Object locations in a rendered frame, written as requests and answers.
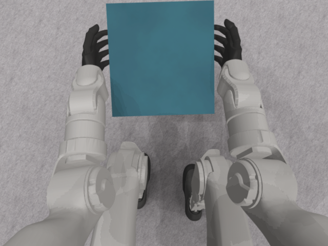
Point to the robot left hand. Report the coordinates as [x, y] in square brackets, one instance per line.
[91, 54]

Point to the carton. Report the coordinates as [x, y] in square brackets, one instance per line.
[161, 57]

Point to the left robot shin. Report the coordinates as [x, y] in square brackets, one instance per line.
[124, 145]

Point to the robot right hand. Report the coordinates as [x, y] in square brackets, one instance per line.
[232, 48]

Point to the right robot forearm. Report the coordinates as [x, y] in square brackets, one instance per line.
[245, 116]

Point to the left robot forearm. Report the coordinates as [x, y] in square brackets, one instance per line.
[84, 142]

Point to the robot right upper arm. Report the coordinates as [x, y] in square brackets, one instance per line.
[266, 189]

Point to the left robot thigh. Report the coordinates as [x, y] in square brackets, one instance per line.
[117, 226]

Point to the robot left upper arm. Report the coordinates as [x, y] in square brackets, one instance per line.
[76, 198]

